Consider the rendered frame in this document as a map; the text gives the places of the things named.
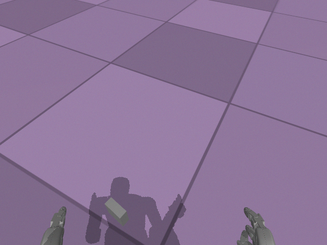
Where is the left robot hand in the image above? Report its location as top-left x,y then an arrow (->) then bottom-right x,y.
40,207 -> 66,245

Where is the carton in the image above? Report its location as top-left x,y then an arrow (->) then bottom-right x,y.
105,197 -> 129,226

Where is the right robot hand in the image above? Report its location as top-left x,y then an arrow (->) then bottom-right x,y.
237,207 -> 275,245

